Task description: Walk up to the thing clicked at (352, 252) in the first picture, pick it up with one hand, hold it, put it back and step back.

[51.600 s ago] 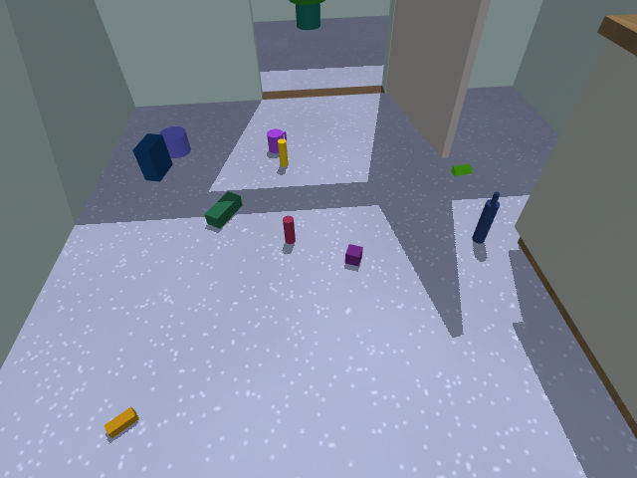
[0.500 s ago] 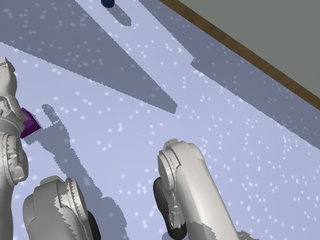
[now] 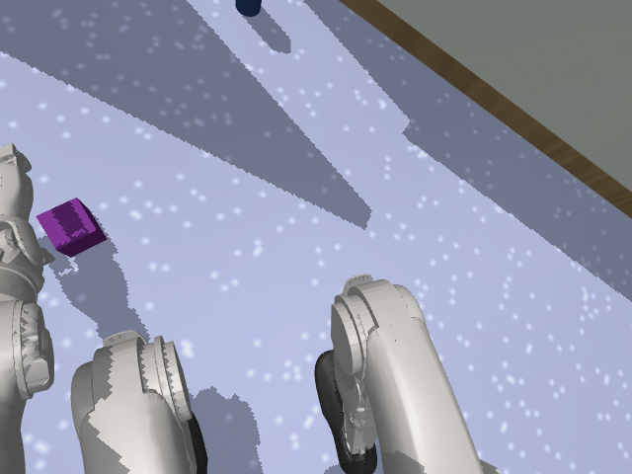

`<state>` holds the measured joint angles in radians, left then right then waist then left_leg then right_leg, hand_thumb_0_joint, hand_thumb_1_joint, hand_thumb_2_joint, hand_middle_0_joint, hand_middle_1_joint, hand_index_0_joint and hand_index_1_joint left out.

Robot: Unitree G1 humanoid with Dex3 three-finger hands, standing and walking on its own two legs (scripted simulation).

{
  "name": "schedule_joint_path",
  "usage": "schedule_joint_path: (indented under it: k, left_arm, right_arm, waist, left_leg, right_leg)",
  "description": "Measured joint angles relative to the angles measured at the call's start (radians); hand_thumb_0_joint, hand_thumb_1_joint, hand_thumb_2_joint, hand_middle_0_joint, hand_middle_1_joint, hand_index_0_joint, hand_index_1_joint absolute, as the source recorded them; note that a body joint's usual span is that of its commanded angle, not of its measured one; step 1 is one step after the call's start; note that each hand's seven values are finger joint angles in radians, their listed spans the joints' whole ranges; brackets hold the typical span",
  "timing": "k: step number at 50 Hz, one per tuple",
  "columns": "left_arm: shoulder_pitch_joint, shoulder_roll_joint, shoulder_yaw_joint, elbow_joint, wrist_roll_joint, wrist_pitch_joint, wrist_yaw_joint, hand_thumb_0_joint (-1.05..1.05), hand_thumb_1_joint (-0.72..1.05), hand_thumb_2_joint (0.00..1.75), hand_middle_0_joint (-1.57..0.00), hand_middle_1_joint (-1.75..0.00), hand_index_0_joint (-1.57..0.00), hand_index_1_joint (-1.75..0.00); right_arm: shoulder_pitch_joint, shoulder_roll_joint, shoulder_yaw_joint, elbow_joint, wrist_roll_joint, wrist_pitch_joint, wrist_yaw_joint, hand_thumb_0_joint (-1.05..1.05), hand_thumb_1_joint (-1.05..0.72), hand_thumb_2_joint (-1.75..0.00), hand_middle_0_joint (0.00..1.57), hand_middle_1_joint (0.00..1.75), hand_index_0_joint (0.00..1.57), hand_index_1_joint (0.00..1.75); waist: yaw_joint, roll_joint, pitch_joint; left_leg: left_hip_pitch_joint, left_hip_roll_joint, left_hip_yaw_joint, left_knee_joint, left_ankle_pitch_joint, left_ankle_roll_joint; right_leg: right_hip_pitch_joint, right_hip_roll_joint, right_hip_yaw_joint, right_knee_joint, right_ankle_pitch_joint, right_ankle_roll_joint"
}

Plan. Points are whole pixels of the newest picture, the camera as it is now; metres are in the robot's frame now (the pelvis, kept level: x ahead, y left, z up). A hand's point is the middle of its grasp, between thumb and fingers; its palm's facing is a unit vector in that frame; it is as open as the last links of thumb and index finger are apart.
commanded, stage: rest palm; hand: left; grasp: from above
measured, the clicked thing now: (73, 228) +0.50 +0.27 -0.28
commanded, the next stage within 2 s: close in 1.40 s
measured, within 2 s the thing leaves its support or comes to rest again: neither
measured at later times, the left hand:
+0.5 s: hand (63, 228) +0.48 +0.27 -0.23, palm faces -0.42 -0.19 -0.89, open 13.7 cm
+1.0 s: hand (63, 234) +0.48 +0.27 -0.25, palm faces -0.42 -0.22 -0.88, open 13.1 cm
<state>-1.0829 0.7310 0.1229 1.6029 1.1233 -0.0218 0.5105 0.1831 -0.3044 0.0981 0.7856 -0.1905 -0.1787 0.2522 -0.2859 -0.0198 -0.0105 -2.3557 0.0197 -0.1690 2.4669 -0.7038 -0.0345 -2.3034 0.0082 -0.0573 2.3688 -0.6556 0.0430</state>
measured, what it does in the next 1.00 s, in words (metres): stands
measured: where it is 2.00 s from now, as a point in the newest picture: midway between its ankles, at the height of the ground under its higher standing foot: (274, 465)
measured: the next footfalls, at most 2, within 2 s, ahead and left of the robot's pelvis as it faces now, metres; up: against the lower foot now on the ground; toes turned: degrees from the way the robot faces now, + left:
none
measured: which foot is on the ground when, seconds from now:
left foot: down 0.00-1.00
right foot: down 0.00-1.00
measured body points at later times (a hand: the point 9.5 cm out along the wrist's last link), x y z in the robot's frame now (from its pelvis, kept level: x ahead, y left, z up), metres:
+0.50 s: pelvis +0.00 +0.00 -0.01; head +0.28 +0.08 +0.33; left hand +0.50 +0.27 -0.18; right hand -0.02 -0.25 -0.07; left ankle +0.07 +0.13 -0.28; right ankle +0.10 -0.13 -0.28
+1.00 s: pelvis +0.00 +0.01 -0.01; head +0.29 +0.09 +0.32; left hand +0.50 +0.28 -0.20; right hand +0.01 -0.24 -0.07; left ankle +0.07 +0.13 -0.28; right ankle +0.10 -0.13 -0.28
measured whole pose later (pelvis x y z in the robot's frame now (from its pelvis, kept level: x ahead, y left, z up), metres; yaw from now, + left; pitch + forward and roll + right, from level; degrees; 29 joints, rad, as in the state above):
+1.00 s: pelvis +0.00 +0.01 -0.01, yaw -5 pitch +30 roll -13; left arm -1.17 0.93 0.18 1.84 1.17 -0.07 0.64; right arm 0.13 -0.34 0.25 0.70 -0.27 -0.27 0.31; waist -0.41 -0.10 0.16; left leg -2.35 0.02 -0.24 2.54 -0.73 -0.02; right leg -2.26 0.03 -0.12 2.37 -0.65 0.07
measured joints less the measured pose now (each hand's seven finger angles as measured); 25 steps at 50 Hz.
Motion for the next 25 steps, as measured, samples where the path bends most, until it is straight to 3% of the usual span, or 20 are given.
schedule_joint_path:
  k: [6,14,25]
  left_arm:
    - [-0.094,0.016,-0.025,0.098,0.006,0.018,-0.021,0.00,-0.39,0.95,-0.30,-0.78,-0.27,-0.82]
    - [-0.098,0.053,0.009,0.141,0.038,-0.002,-0.021,0.00,-0.45,0.96,-0.26,-0.78,-0.22,-0.82]
    - [-0.088,0.138,0.043,0.174,0.069,-0.046,0.079,0.00,-0.44,0.93,-0.28,-0.73,-0.23,-0.78]
  right_arm:
    - [-0.040,-0.008,0.011,-0.014,-0.005,-0.013,0.000,0.00,-0.90,-0.89,0.20,0.30,0.20,0.30]
    - [-0.024,-0.025,0.050,-0.051,-0.006,-0.006,-0.002,0.00,-0.90,-0.89,0.20,0.30,0.20,0.30]
    - [0.018,-0.031,0.109,-0.057,-0.053,-0.034,0.010,0.00,-0.90,-0.90,0.20,0.30,0.20,0.30]
  waist:
    - [-0.026,0.003,0.003]
    - [-0.068,-0.003,0.052]
    - [-0.106,-0.061,0.129]
  left_leg:
    - [0.007,-0.002,-0.003,-0.003,-0.004,0.007]
    - [0.006,0.000,-0.010,0.003,-0.003,0.016]
    - [-0.006,0.005,-0.037,0.038,-0.009,0.009]
  right_leg:
    - [0.017,-0.002,-0.004,-0.010,-0.007,0.005]
    - [0.024,0.003,-0.010,-0.016,-0.001,0.015]
    - [0.013,0.015,-0.030,0.001,0.010,0.014]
